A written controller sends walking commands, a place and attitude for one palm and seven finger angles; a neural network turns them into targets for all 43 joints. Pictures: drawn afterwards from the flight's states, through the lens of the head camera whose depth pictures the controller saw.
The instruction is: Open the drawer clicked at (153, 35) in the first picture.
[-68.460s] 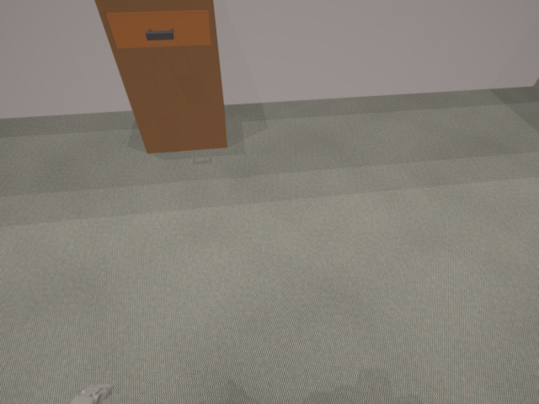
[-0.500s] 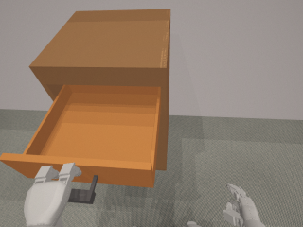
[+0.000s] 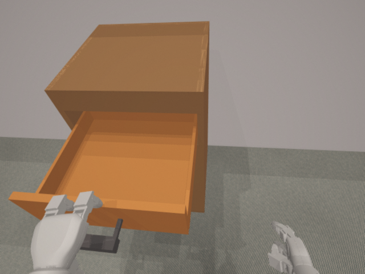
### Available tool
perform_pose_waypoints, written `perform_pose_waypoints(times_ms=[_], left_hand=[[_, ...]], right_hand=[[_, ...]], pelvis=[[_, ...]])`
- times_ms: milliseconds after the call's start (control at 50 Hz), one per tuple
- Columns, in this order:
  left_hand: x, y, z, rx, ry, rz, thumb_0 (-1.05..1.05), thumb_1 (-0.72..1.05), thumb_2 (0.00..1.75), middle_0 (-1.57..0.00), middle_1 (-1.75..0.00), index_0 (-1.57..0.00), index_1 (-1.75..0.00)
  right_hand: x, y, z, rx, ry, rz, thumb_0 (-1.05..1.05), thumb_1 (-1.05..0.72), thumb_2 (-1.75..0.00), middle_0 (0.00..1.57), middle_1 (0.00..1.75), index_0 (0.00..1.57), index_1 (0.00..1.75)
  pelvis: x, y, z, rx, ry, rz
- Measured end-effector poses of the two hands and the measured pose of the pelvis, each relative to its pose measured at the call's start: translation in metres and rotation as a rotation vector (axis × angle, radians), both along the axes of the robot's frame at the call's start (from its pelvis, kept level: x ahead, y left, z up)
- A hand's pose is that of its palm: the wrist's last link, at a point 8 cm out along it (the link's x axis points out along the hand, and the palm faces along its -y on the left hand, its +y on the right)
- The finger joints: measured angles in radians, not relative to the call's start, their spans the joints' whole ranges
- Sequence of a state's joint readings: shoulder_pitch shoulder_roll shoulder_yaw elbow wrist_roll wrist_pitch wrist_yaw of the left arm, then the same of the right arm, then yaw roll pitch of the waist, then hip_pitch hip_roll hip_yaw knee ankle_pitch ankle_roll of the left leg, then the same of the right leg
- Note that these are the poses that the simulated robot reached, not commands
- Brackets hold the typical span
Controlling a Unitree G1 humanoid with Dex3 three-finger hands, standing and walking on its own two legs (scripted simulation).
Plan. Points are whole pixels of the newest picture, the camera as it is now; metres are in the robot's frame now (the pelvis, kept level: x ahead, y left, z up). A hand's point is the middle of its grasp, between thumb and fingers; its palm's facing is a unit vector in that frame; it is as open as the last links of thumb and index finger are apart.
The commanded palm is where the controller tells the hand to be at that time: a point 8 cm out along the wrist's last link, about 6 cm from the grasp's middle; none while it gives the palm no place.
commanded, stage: lift the hand off the handle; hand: left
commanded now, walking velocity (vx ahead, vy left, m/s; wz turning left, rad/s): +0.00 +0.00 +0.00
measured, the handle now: (97, 232) +0.21 +0.24 -0.05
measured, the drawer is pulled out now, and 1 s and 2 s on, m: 0.30 0.30 0.30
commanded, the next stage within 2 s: draw the hand back to the body in 1.04 s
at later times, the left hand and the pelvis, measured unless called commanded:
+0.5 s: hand (66, 236) +0.17 +0.24 +0.06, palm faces +0.04 -0.08 -1.00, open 13.9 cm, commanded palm +0.14 +0.24 +0.12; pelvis +0.00 +0.00 +0.02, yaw +0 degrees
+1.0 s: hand (57, 222) +0.18 +0.24 +0.10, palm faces +0.07 -0.10 -0.99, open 13.9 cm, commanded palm +0.15 +0.24 +0.15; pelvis +0.00 +0.01 +0.03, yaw +0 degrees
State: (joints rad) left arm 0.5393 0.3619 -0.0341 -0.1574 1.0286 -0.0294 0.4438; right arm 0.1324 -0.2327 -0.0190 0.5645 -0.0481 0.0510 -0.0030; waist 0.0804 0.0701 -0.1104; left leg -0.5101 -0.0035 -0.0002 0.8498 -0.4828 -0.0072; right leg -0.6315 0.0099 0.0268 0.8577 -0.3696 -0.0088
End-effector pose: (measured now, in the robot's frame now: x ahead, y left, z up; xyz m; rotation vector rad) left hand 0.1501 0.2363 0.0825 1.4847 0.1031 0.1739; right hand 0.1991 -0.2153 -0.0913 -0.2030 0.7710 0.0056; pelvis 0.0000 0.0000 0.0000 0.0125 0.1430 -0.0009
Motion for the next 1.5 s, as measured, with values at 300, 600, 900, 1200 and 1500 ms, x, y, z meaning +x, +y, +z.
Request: perform_pose_waypoints(times_ms=[300, 600, 900, 1200, 1500], left_hand=[[-0.003, 0.002, 0.022, 0.007, 0.021, 0.004, 0.0, -0.49, 0.3, -0.32, -1.2, -0.32, -1.2], [-0.005, 0.008, 0.043, 0.003, 0.0, -0.008, 0.0, -0.5, 0.3, -0.32, -1.2, -0.32, -1.2], [0.005, 0.011, 0.064, -0.019, -0.019, -0.017, 0.0, -0.5, 0.3, -0.32, -1.2, -0.32, -1.2], [0.001, 0.013, 0.064, -0.045, 0.023, -0.012, 0.0, -0.5, 0.3, -0.32, -1.2, -0.32, -1.2], [0.006, 0.026, 0.089, -0.002, -0.009, 0.014, 0.0, -0.5, 0.3, -0.32, -1.2, -0.32, -1.2]], right_hand=[[0.005, -0.007, 0.014, -0.006, -0.021, 0.003, 0.01, -0.9, -0.9, 0.2, 0.3, 0.2, 0.3], [0.005, -0.003, 0.023, -0.017, -0.029, 0.006, 0.01, -0.9, -0.9, 0.2, 0.3, 0.2, 0.3], [0.007, 0.015, 0.031, 0.007, -0.036, 0.023, 0.01, -0.9, -0.9, 0.2, 0.3, 0.2, 0.3], [0.017, 0.021, 0.041, 0.0, -0.041, 0.057, 0.01, -0.9, -0.9, 0.2, 0.3, 0.2, 0.3], [0.02, 0.019, 0.042, 0.007, -0.036, 0.039, 0.01, -0.9, -0.9, 0.2, 0.3, 0.2, 0.3]], pelvis=[[0.003, -0.006, 0.011, 0.001, -0.037, -0.001], [0.001, -0.003, 0.018, -0.003, -0.065, 0.002], [0.002, 0.007, 0.026, -0.01, -0.097, 0.002], [0.006, 0.01, 0.031, -0.016, -0.107, 0.002], [0.009, 0.009, 0.034, -0.016, -0.12, 0.002]])
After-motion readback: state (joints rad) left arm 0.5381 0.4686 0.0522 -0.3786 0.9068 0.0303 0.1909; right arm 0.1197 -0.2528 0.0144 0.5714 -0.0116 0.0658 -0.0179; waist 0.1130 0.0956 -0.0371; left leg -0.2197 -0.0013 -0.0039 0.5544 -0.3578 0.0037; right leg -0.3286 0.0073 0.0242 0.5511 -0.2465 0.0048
